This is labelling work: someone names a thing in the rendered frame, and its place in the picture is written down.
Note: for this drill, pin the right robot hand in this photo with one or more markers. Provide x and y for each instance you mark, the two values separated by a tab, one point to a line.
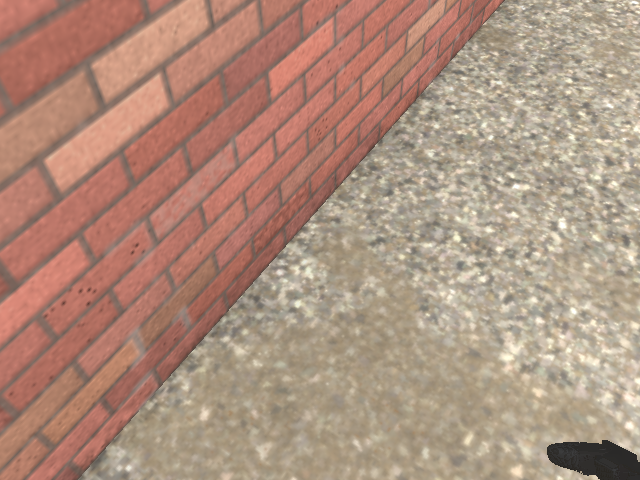
607	461

